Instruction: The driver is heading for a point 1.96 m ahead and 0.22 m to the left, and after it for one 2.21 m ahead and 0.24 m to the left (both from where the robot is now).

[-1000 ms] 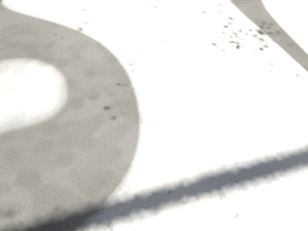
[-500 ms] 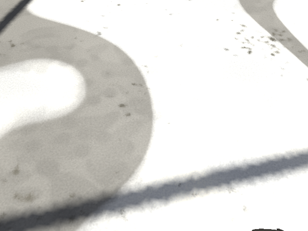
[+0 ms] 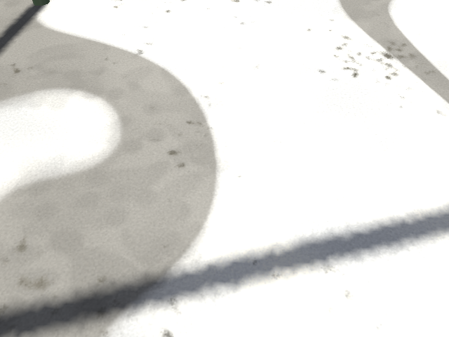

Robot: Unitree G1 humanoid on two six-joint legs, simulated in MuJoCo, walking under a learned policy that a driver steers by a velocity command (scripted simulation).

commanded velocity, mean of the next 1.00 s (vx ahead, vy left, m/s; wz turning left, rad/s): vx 0.15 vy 0.00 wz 0.00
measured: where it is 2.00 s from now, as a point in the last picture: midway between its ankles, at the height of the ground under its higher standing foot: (229, 248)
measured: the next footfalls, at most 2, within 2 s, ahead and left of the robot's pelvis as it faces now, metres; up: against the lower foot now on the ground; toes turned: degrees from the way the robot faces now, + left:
left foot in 0.82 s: +0.16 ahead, +0.16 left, +0.00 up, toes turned +1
right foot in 1.20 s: +0.47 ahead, -0.08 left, +0.00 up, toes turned -4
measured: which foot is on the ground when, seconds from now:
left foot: down 0.00-0.56, up 0.58-0.80, down 0.82-1.00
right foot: down 0.00-0.82, up 0.84-1.00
